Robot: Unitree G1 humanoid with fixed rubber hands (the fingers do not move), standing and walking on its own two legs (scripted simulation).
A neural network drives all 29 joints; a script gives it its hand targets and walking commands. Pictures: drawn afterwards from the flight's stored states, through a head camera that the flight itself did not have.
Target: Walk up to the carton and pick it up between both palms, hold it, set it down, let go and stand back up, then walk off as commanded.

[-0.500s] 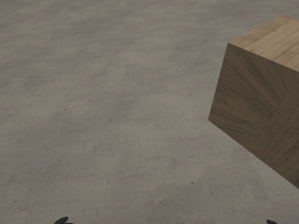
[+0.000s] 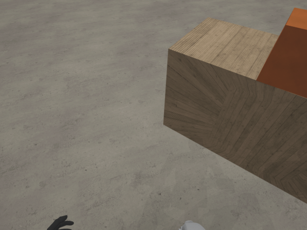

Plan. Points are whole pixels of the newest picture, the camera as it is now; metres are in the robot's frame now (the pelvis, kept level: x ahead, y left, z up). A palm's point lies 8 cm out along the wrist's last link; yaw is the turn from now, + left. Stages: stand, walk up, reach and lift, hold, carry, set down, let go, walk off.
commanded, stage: walk up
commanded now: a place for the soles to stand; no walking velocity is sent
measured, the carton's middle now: (301, 53) +0.78 -0.57 +0.06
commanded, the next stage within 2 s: none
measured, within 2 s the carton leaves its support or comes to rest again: neither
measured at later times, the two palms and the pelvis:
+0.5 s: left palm (84, 183) +0.27 +0.24 -0.10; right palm out of the picture +0.12 -0.35 -0.09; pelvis +0.11 -0.03 -0.01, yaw -12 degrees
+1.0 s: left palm (125, 140) +0.41 +0.13 -0.07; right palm out of the picture +0.16 -0.43 -0.09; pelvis +0.21 -0.12 +0.00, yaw -22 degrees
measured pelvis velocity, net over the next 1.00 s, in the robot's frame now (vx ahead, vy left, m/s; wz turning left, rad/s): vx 0.21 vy -0.12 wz -0.39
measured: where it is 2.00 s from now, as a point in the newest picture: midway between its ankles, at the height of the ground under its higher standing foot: (194, 205)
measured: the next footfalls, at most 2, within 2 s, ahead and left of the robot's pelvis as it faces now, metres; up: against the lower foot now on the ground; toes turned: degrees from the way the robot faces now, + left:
right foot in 0.08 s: +0.16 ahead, -0.16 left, +0.00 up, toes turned -3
left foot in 0.44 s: +0.21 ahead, +0.09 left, +0.00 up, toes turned -3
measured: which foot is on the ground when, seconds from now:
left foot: down 0.00-0.14, up 0.16-0.42, down 0.44-0.78, up 0.80-1.00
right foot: up 0.00-0.06, down 0.08-0.46, up 0.48-0.72, down 0.74-1.00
